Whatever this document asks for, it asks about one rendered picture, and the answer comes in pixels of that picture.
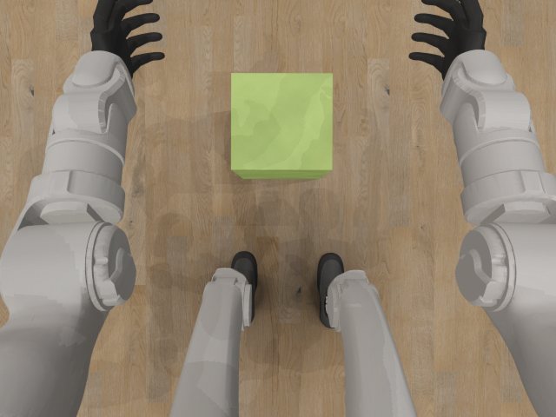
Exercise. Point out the robot left hand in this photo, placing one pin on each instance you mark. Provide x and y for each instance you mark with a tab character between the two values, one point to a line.
110	32

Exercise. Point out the robot right foot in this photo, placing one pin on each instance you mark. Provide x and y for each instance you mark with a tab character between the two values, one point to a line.
330	265

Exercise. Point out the left robot forearm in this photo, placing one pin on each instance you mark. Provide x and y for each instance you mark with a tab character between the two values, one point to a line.
85	151

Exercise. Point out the left robot thigh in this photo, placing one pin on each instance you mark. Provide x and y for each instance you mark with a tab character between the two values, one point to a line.
209	381

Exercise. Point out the robot left upper arm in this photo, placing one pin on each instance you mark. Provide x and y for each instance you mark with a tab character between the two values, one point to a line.
59	282

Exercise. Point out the right robot forearm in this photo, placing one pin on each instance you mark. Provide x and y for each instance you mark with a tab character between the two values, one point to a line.
504	176

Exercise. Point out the carton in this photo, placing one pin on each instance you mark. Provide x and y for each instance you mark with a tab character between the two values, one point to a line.
281	125

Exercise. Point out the robot right upper arm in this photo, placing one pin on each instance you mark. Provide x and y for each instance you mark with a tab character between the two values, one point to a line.
509	269

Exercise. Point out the robot right hand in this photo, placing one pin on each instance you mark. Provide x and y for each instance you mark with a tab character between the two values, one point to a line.
465	32

